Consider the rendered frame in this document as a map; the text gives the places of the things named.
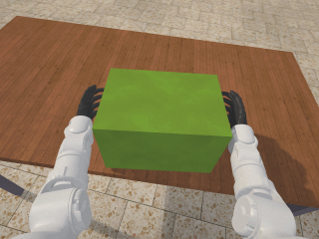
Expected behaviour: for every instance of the left robot upper arm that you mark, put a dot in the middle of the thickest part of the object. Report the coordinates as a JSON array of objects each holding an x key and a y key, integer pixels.
[{"x": 59, "y": 214}]

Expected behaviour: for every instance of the right robot upper arm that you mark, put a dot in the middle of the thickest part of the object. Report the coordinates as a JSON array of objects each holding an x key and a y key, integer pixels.
[{"x": 256, "y": 217}]

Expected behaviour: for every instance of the robot right forearm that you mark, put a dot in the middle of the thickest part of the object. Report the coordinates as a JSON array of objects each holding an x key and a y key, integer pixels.
[{"x": 247, "y": 166}]

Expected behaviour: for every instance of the left robot hand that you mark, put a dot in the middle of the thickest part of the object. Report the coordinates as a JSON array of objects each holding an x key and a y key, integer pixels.
[{"x": 86, "y": 106}]

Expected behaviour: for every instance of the robot left forearm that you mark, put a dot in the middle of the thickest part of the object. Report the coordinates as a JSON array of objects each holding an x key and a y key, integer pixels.
[{"x": 73, "y": 159}]

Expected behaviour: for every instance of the table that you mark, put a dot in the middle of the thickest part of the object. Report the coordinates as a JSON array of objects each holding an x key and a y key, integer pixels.
[{"x": 46, "y": 66}]

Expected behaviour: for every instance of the carton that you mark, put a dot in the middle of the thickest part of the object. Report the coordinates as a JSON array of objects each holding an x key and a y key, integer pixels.
[{"x": 157, "y": 120}]

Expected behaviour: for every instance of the right robot hand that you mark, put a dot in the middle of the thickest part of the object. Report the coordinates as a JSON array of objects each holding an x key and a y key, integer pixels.
[{"x": 236, "y": 112}]

